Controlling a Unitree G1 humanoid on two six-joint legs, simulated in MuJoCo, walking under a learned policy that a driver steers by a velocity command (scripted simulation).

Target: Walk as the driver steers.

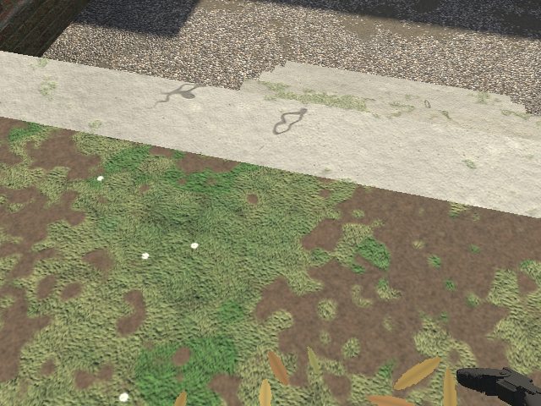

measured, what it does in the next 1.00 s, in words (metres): walks ahead, turning right: right foot, then left foot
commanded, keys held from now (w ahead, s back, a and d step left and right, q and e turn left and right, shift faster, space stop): no key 0.18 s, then e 0.28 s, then w+e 0.26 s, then w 0.28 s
